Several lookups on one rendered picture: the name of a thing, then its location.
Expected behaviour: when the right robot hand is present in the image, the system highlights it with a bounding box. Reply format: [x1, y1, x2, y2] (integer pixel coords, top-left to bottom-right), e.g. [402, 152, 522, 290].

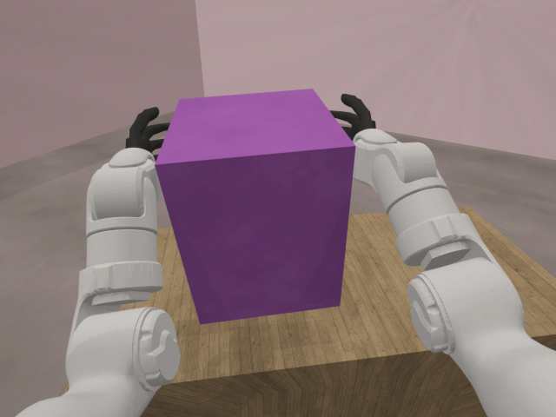
[330, 94, 376, 141]

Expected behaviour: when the robot right forearm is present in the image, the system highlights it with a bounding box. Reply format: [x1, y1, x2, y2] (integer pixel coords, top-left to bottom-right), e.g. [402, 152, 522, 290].
[353, 129, 525, 327]

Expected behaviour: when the left robot hand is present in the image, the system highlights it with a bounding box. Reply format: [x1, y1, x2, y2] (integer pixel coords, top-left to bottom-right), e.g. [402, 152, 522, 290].
[125, 107, 170, 161]

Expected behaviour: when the carton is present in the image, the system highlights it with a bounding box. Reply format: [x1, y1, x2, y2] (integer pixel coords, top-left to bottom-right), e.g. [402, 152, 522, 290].
[155, 89, 355, 325]

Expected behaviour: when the robot left upper arm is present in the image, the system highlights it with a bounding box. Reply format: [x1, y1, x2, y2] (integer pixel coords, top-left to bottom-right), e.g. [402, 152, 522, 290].
[16, 307, 181, 417]

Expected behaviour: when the robot right upper arm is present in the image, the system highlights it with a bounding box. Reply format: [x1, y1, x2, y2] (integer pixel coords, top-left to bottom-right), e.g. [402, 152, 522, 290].
[407, 257, 556, 417]

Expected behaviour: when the robot left forearm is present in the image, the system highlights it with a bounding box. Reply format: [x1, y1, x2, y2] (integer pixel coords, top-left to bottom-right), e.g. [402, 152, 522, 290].
[65, 148, 163, 382]

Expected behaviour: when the pedestal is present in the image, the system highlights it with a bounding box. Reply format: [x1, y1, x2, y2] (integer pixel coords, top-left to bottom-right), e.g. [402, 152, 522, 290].
[63, 207, 556, 417]

